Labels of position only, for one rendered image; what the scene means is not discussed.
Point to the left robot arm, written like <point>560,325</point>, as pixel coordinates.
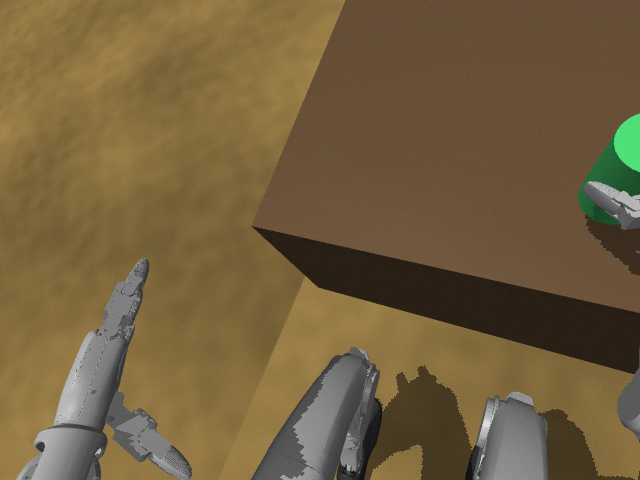
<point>68,452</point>

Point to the right robot arm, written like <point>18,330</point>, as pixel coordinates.
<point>629,404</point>

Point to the right robot hand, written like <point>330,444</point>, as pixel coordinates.
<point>610,200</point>

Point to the can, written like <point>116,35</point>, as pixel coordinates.
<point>618,167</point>

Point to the left robot hand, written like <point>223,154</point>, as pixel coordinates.
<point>90,395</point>

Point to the left robot foot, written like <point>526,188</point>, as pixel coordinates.
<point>369,443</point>

